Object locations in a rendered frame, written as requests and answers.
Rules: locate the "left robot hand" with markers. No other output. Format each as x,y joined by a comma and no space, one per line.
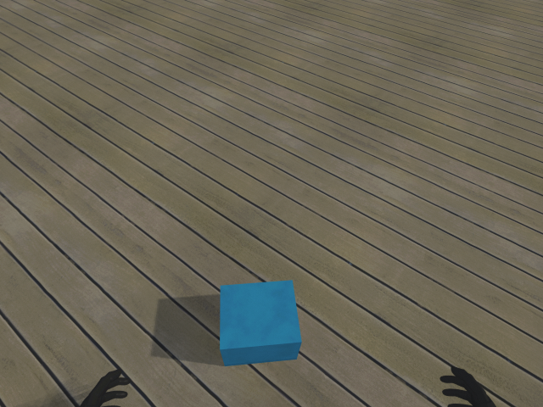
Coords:
99,394

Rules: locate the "right robot hand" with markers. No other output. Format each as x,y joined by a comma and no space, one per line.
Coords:
475,394

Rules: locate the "carton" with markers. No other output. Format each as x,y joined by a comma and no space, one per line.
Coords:
258,323

